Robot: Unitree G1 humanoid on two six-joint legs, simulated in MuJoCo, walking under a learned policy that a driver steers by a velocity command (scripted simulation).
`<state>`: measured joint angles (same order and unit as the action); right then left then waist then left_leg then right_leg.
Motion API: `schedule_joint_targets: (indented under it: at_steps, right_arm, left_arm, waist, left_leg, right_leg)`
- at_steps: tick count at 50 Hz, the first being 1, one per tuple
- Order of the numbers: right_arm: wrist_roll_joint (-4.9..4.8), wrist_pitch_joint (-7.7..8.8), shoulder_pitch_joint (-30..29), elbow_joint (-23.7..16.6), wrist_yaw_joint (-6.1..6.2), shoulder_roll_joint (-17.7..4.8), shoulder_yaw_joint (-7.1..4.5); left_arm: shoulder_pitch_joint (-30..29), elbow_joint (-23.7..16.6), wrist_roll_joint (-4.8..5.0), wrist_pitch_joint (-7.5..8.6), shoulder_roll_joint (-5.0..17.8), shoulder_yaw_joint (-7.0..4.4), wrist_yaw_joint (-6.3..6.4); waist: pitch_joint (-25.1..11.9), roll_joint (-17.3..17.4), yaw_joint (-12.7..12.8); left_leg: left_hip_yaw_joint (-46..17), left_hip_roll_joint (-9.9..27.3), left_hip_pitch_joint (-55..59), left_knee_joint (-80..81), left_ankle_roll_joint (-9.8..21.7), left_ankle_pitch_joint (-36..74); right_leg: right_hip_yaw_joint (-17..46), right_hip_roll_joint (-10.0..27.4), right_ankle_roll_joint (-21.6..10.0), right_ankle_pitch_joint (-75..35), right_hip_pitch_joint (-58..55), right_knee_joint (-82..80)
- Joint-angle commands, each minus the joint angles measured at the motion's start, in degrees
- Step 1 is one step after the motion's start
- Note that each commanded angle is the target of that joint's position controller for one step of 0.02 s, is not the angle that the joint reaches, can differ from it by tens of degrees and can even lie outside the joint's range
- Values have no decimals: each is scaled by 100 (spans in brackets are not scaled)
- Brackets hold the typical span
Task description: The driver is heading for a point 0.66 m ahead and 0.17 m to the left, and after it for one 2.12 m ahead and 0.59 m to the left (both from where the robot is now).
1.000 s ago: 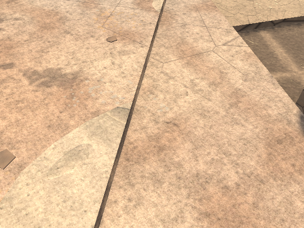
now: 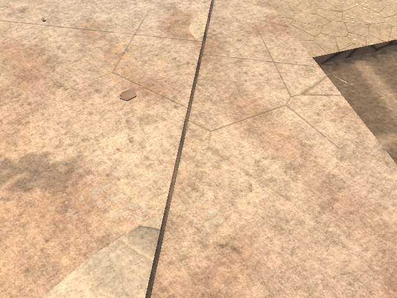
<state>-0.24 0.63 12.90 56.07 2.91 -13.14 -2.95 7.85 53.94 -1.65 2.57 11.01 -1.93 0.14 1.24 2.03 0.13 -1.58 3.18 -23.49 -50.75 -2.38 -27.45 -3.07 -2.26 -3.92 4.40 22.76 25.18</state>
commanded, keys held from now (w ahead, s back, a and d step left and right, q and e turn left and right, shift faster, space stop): no key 0.78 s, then w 0.22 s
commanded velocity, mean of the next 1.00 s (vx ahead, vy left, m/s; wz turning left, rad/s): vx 0.06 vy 0.00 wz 0.00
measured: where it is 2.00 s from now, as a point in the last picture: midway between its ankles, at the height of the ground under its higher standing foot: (218, 297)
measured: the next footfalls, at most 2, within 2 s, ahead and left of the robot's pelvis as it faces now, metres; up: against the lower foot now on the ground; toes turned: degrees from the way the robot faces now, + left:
left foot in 0.10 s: +0.07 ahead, +0.14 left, +0.00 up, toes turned +1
right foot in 1.44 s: +0.47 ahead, -0.12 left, +0.00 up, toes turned -2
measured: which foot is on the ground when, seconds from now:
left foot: up 0.00-0.08, down 0.10-1.00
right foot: down 0.00-1.00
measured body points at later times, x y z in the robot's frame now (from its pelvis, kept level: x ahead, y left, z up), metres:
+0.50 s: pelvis +0.05 +0.02 +0.00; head +0.07 +0.02 +0.45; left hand +0.12 +0.26 -0.14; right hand +0.05 -0.22 -0.15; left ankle +0.03 +0.14 -0.73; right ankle +0.10 -0.09 -0.73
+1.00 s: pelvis +0.09 +0.02 -0.01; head +0.09 +0.02 +0.44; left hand +0.12 +0.27 -0.16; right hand +0.06 -0.22 -0.16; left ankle +0.03 +0.14 -0.73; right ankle +0.09 -0.08 -0.73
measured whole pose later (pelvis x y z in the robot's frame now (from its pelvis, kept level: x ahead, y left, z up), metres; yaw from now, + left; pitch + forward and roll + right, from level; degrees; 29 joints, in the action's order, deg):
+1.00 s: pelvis +0.09 +0.02 -0.01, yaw +0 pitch +0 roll -1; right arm -1.3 3.7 21.7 62.5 2.6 -9.5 -3.2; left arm 14.8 61.8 2.0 2.6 10.8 -3.9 1.5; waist -0.8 0.7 -0.1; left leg 0.2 1.7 -11.3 -35.9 3.8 -26.7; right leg -2.6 -1.3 -3.6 19.4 17.2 34.7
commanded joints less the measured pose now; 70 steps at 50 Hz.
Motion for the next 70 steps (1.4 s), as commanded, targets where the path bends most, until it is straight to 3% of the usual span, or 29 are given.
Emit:
schedule_joint_targets:
  at_steps: [1,3,5,6,7,9,13,21,39,40,43,45,48,50,52,53,54,55,56,57,58,60,62,64,66,67,69,70]
  right_arm:
    - [18,-109,868,99,59,-233,-69]
    - [60,-141,893,180,7,-218,-75]
    - [186,-161,840,189,-30,-254,-73]
    - [200,-154,797,139,-20,-385,-72]
    - [116,-129,641,220,-13,-688,-158]
    - [109,10,406,229,-20,-352,-91]
    - [61,160,458,310,-30,-262,-94]
    - [43,147,750,471,-37,-213,-74]
    - [40,59,775,648,-5,-50,-46]
    - [34,50,903,723,0,-4,-42]
    - [-57,55,867,615,59,-152,-103]
    - [-111,197,940,540,60,-80,-86]
    - [-111,402,890,428,-24,31,-70]
    - [-112,480,857,337,-96,156,-45]
    - [-108,520,1081,357,-140,170,-44]
    - [-106,543,1495,491,-154,153,-50]
    - [-111,568,2156,738,-142,-35,-113]
    - [-146,556,2994,1063,-119,-586,-288]
    - [-100,563,3220,1029,-165,-721,-314]
    - [-12,576,2975,926,-169,-465,-209]
    - [31,567,2801,847,-186,-398,-165]
    - [-2,485,2464,774,-218,-242,-38]
    - [23,400,1966,582,-179,-16,80]
    - [50,414,1526,319,-107,-225,69]
    - [-17,503,1763,342,-61,-686,-55]
    - [-73,526,1853,389,-55,-738,-90]
    - [-109,523,2002,457,-67,-695,-124]
    - [-93,489,1988,470,-69,-735,-149]
  left_arm:
    - [-272,-307,20,20,728,-144,89]
    - [-354,-287,136,-50,743,-144,126]
    - [-117,-144,184,-99,580,-102,138]
    - [-25,-109,176,-112,587,-108,138]
    - [196,-104,204,-135,595,-151,162]
    - [167,-69,141,-138,593,-154,201]
    - [280,81,114,-170,500,-150,196]
    - [288,274,171,-182,459,-155,162]
    - [238,581,199,-282,455,-181,224]
    - [326,650,198,-290,407,-174,226]
    - [394,654,299,-271,588,-257,253]
    - [448,603,353,-113,563,-262,224]
    - [858,648,381,91,643,-317,138]
    - [1045,645,376,146,776,-352,93]
    - [757,484,365,177,859,-353,73]
    - [323,316,397,193,810,-333,60]
    - [-219,96,434,237,639,-290,29]
    - [-613,-135,424,359,309,-214,-16]
    - [-735,-185,346,448,442,-223,-44]
    - [-744,-175,347,472,479,-238,-88]
    - [-690,-190,417,469,339,-196,-128]
    - [-784,-312,401,444,208,-148,-172]
    - [-843,-468,369,388,152,-97,-222]
    - [-1200,-648,301,331,52,-20,-282]
    - [-1463,-803,327,271,187,-53,-278]
    - [-1543,-873,351,250,314,-82,-265]
    - [-1567,-980,356,261,546,-173,-250]
    - [-1263,-950,352,271,676,-250,-240]
  waist:
    - [-783,-925,-238]
    - [-657,-865,-344]
    - [-301,-673,-329]
    - [-26,-464,-224]
    - [244,269,59]
    - [243,499,93]
    - [103,109,65]
    - [-162,-179,-34]
    - [58,-153,-12]
    - [-51,-162,-20]
    - [432,-184,5]
    - [726,-313,4]
    - [603,-485,122]
    - [448,-846,104]
    - [405,-883,-130]
    - [410,-750,-394]
    - [347,-214,-708]
    - [173,1101,-896]
    - [254,1574,-995]
    - [398,858,-785]
    - [413,532,-635]
    - [622,116,-423]
    - [772,221,-200]
    - [818,272,-185]
    - [784,544,-215]
    - [818,575,-191]
    - [653,637,-96]
    - [366,789,118]
  left_leg:
    - [77,13,937,871,49,611]
    - [223,-80,1424,1612,159,1359]
    - [146,12,1595,2211,361,1495]
    - [-126,279,1367,2629,508,1153]
    - [-176,226,447,2787,602,63]
    - [-220,206,-168,3221,450,-231]
    - [-102,103,247,3037,284,601]
    - [29,25,739,2776,304,1638]
    - [164,-71,864,2854,255,1682]
    - [234,-131,910,2873,280,1098]
    - [201,-170,442,2648,597,-1024]
    - [31,-33,149,2497,746,-1236]
    - [108,-51,-169,1961,803,-612]
    - [341,-212,-148,1463,843,-21]
    - [309,-237,446,1610,1028,242]
    - [214,-182,968,1963,1101,424]
    - [-201,54,1949,2466,1185,776]
    - [-1472,744,3289,3092,1437,1501]
    - [-2791,1736,3987,3414,1787,2780]
    - [-2879,1954,4059,3242,1863,3155]
    - [-2624,1921,4204,3183,1842,3284]
    - [-1921,1792,3925,3485,1596,3341]
    - [-1077,1297,2811,4000,1255,3140]
    - [-251,712,1330,4450,1037,2833]
    - [-148,789,1149,4900,1084,2844]
    - [-99,866,1497,4833,1073,3170]
    - [-93,1037,2299,4209,959,4817]
    - [-116,1127,2584,3680,875,5885]
  right_leg:
    - [1282,1322,-851,730,-103,-1233]
    - [1237,1230,-646,1920,203,-1303]
    - [1156,1006,-190,2917,475,-1321]
    - [1047,847,9,2867,466,-1092]
    - [586,458,135,2352,-51,-912]
    - [484,420,133,1479,-932,-423]
    - [476,458,-1,999,-1018,-315]
    - [413,459,0,-199,-1280,-47]
    - [446,464,32,-277,-1373,-32]
    - [386,398,21,400,-1404,-51]
    - [454,342,-164,3395,-710,-75]
    - [843,582,-320,3797,-494,-203]
    - [1593,1024,-620,3694,-856,-411]
    - [2429,1494,-930,3799,-998,-872]
    - [2636,1612,-1004,3445,-552,-923]
    - [2154,1378,-845,2766,-167,-541]
    - [1230,879,-496,1688,646,390]
    - [-128,66,26,632,1940,2258]
    - [-209,-14,139,2173,3245,3456]
    - [205,292,74,2763,3854,4390]
    - [339,460,18,2600,4323,5059]
    - [390,791,10,2042,4704,5177]
    - [213,861,114,1343,3760,4195]
    - [-74,622,213,-38,1852,2463]
    - [-240,356,169,-568,832,1667]
    - [-222,308,90,-536,821,1364]
    - [-230,152,-111,-321,648,892]
    - [-236,35,-202,-158,251,826]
